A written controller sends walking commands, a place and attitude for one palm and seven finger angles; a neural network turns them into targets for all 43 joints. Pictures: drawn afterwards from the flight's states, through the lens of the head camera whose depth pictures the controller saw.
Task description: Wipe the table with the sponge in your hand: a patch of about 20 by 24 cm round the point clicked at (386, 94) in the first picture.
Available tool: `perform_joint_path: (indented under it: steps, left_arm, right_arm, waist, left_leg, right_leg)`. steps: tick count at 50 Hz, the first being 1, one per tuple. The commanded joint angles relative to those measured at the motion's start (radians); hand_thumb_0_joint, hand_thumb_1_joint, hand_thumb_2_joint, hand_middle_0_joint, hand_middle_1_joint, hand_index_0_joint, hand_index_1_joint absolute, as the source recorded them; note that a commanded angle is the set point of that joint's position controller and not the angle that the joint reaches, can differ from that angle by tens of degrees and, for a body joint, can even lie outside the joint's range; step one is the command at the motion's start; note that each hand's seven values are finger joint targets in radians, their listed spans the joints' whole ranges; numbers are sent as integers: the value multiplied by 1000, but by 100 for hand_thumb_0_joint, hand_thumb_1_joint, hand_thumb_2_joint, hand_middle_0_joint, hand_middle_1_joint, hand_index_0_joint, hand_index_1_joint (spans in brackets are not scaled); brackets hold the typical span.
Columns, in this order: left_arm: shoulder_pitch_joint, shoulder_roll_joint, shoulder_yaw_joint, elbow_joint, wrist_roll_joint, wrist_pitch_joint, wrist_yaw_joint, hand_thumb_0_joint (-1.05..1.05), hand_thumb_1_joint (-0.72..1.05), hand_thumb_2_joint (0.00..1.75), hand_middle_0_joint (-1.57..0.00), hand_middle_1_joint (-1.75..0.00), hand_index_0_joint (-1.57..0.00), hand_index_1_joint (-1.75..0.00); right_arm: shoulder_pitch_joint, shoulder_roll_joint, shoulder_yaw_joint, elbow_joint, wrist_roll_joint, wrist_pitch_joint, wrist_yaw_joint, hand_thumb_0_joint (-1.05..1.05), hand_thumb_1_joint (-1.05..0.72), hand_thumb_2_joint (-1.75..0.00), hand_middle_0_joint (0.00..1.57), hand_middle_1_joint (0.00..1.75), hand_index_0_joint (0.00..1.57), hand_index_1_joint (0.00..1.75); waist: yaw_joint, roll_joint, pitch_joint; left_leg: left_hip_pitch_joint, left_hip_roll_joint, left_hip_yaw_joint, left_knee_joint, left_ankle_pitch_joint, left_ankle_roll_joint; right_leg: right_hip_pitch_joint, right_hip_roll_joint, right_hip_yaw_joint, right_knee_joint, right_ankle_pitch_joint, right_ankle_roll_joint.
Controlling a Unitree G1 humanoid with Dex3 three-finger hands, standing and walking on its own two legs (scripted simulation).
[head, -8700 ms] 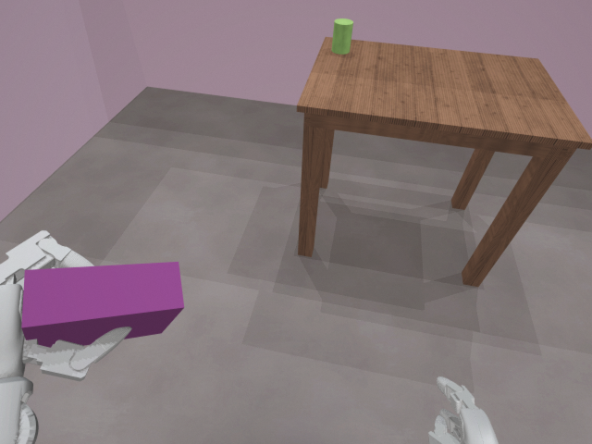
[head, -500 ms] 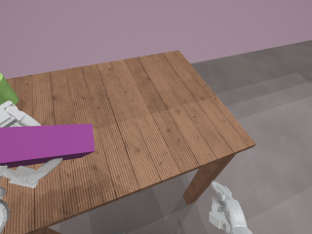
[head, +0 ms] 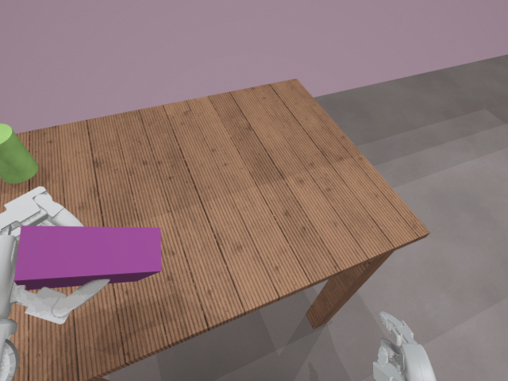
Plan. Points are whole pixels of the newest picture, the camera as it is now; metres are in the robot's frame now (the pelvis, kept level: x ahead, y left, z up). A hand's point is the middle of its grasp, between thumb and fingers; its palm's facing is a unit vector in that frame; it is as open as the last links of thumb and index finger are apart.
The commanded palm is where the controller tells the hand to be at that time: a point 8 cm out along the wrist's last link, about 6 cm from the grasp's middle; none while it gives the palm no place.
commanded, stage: come to a stop and stand still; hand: left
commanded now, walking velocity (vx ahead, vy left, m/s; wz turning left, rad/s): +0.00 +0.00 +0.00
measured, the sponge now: (111, 258) +0.23 +0.19 +0.13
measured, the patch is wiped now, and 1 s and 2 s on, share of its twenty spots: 0.00 0.00 0.00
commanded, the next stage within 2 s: look again from close up in 0.34 s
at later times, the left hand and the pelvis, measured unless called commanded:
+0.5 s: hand (33, 243) +0.23 +0.26 +0.16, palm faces +0.39 -0.83 -0.39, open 9.1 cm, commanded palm +0.16 +0.29 +0.18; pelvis +0.01 +0.01 +0.00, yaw +2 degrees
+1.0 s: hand (50, 243) +0.23 +0.24 +0.16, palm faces +0.36 -0.83 -0.43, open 9.1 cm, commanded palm +0.16 +0.28 +0.18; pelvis +0.01 -0.01 +0.00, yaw +1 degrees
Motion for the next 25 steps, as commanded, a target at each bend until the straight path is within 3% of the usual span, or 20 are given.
perform_joint_path:
  steps: [1, 4, 6, 8, 10, 14, 15, 16, 20, 21, 25]
  left_arm:
    - [-145, 206, 205, -224, -17, -96, 43, 0, 10, 130, -120, -160, -120, -160]
    - [-129, 185, 182, -224, -18, -95, 40, 0, 10, 130, -120, -160, -120, -160]
    - [-117, 133, 130, -219, -12, -89, 36, 0, 10, 130, -120, -160, -120, -160]
    - [-108, 139, 128, -234, -7, -80, 37, 0, 10, 130, -120, -160, -120, -160]
    - [-99, 125, 121, -215, 2, -62, 43, 0, 10, 130, -120, -160, -120, -160]
    - [-112, 136, 130, -212, -6, -49, 39, 0, 10, 130, -120, -160, -120, -160]
    - [-119, 153, 153, -221, -1, -45, 45, 0, 10, 130, -120, -160, -120, -160]
    - [-119, 121, 119, -205, -8, -47, 37, 0, 10, 130, -120, -160, -120, -160]
    - [-113, 158, 162, -234, -7, -37, 47, 0, 10, 130, -120, -160, -120, -160]
    - [-103, 113, 120, -204, -14, -38, 39, 0, 10, 130, -120, -160, -120, -160]
    - [-112, 139, 140, -228, -5, -29, 49, 0, 10, 130, -120, -160, -120, -160]
  right_arm:
    - [-101, -108, -30, -153, -5, -64, -23, 0, -90, -90, 20, 30, 20, 30]
    - [-78, -108, -34, -143, -4, -80, -16, 0, -90, -90, 20, 30, 20, 30]
    - [-80, -110, -26, -129, -9, -85, -8, 0, -90, -90, 20, 30, 20, 30]
    - [-77, -115, -32, -124, -9, -85, -1, 0, -90, -90, 20, 30, 20, 30]
    - [-103, -109, -26, -121, -4, -78, 3, 0, -90, -90, 20, 30, 20, 30]
    - [-95, -110, -26, -135, -8, -50, -2, 0, -90, -90, 20, 30, 20, 30]
    - [-121, -105, -20, -135, -4, -46, -5, 0, -90, -90, 20, 30, 20, 30]
    - [-107, -106, -15, -138, -11, -36, -6, 0, -90, -90, 20, 30, 20, 30]
    - [-131, -100, -15, -155, -3, -29, -14, 0, -90, -90, 20, 30, 20, 30]
    - [-116, -100, -12, -151, -9, -23, -14, 0, -90, -90, 20, 30, 20, 30]
    - [-135, -105, -17, -158, -3, -26, -19, 0, -90, -90, 20, 30, 20, 30]
  waist:
    - [23, 159, -166]
    - [25, 144, -213]
    - [21, 137, -223]
    - [21, 131, -239]
    - [21, 130, -234]
    - [17, 100, -212]
    - [17, 105, -204]
    - [15, 117, -192]
    - [17, 123, -189]
    - [15, 105, -186]
    - [15, 118, -187]
  left_leg:
    - [47, 84, -173, -168, -145, 12]
    - [111, 76, -151, -112, 21, 4]
    - [141, 75, -143, -101, 111, -3]
    - [171, 79, -141, -71, 240, -10]
    - [185, 77, -125, -68, 273, -21]
    - [148, 77, -135, -77, 208, -20]
    - [151, 72, -125, -88, 174, -23]
    - [121, 72, -131, -106, 120, -18]
    - [120, 64, -127, -106, 70, -17]
    - [113, 62, -123, -108, 40, -13]
    - [126, 58, -120, -109, 28, -16]
  right_leg:
    - [38, -13, 15, -30, 10, -44]
    - [56, -24, 19, -35, 108, -45]
    - [48, -18, 0, -39, 149, -42]
    - [54, -21, 2, -37, 202, -39]
    - [43, -15, 2, -36, 207, -38]
    - [55, -23, 6, -61, 193, -38]
    - [42, -17, 6, -62, 180, -38]
    - [49, -15, -7, -72, 152, -37]
    - [57, -19, 5, -85, 155, -39]
    - [52, -18, -3, -100, 143, -38]
    - [47, -18, 10, -102, 144, -39]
